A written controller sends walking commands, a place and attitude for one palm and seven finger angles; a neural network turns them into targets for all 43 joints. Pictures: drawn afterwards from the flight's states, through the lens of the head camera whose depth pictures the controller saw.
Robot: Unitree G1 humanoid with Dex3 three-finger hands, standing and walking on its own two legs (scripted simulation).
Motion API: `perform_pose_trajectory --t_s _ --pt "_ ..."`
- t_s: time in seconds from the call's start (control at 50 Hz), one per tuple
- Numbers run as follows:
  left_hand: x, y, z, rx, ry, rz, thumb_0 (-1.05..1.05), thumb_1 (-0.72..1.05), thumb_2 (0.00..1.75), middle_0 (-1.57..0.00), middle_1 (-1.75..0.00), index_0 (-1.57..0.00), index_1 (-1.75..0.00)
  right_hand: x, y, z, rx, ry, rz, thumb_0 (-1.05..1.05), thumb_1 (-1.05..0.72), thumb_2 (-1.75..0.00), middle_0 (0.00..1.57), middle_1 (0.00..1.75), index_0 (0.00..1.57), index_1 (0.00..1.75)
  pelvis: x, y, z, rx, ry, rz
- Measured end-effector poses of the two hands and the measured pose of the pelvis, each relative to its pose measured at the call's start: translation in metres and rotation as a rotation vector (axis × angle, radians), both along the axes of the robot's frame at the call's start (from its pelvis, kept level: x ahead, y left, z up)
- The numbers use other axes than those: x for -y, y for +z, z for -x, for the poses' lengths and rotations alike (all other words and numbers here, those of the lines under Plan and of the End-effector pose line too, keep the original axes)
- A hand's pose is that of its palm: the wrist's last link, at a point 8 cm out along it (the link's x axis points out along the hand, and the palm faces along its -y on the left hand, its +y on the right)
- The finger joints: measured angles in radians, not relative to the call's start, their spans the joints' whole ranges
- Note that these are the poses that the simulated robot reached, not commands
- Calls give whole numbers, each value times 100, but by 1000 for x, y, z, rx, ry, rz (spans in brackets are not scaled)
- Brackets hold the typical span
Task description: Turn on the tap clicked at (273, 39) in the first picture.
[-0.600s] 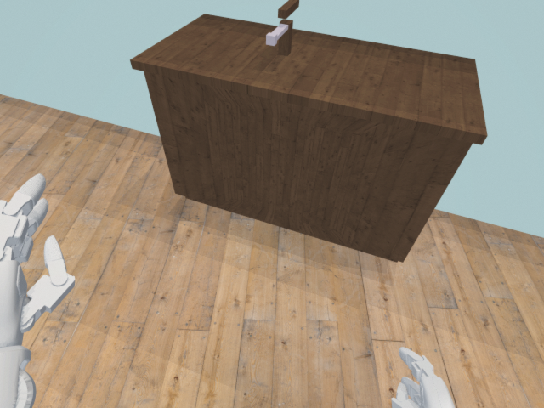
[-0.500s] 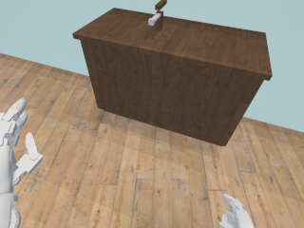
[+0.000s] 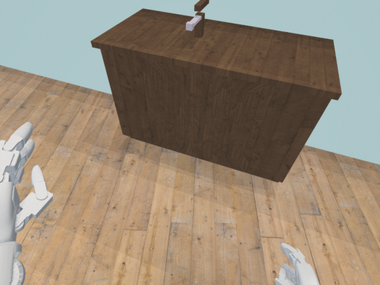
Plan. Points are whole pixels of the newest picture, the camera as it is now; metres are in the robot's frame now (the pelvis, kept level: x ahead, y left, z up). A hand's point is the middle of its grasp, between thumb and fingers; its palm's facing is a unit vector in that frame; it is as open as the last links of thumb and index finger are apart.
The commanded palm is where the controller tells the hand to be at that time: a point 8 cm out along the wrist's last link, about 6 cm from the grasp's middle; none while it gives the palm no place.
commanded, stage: walk to a spot facing it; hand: left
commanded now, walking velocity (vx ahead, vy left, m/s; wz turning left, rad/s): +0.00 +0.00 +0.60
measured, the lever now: (189, 26) +1.10 +0.06 +0.09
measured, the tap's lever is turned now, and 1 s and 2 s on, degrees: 0 0 0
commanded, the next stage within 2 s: none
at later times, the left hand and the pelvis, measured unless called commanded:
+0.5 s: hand (1, 245) +0.14 +0.26 +0.16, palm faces +0.56 -0.73 -0.40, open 7.4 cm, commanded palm +0.07 +0.30 +0.18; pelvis -0.01 -0.01 -0.01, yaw +14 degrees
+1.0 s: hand out of the picture +0.10 +0.32 +0.18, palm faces +0.78 -0.44 -0.43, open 7.5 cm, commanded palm +0.04 +0.32 +0.18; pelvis +0.05 +0.00 -0.01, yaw +32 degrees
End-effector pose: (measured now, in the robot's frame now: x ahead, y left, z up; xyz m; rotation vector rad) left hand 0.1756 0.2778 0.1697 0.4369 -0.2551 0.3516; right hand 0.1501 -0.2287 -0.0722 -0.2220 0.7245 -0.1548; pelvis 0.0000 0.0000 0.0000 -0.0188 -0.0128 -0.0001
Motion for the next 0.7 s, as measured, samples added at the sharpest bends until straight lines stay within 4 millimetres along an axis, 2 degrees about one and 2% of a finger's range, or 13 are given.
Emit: perform_pose_trajectory --t_s 0.1,0.26,0.44,0.58,0.62,0.7 --pt "-4 -1 8 -3 12 -15 1 89 90 -21 -30 -21 -30 0 -4 1 -18 13 6 1 -90 -89 21 30 21 30 -1 -4 3 -11 30 5" --pt "-18 -1 31 -5 67 -57 1 89 90 -21 -30 -21 -30 -9 -13 0 -41 51 16 1 -90 -90 20 30 21 30 -3 -11 11 -21 76 -4" --pt "-7 7 69 -2 157 -63 1 89 90 -21 -30 -21 -30 -19 -23 -14 -71 179 -29 1 -90 -89 21 30 21 30 15 -10 15 -20 191 -1" --pt "-32 6 104 12 309 -32 1 88 90 -22 -31 -21 -30 -26 -12 -38 -107 286 70 2 -90 -89 21 30 21 30 7 -2 6 -11 324 -32" --pt "-42 6 115 38 355 -25 1 88 90 -22 -31 -21 -30 -35 -8 -51 -89 317 100 2 -90 -89 21 30 21 30 -1 -5 4 -11 353 -36" --pt "-61 6 129 123 405 -58 1 88 90 -21 -30 -21 -30 -62 -10 -79 8 352 108 2 -90 -90 20 30 21 30 -16 -23 5 6 385 -41"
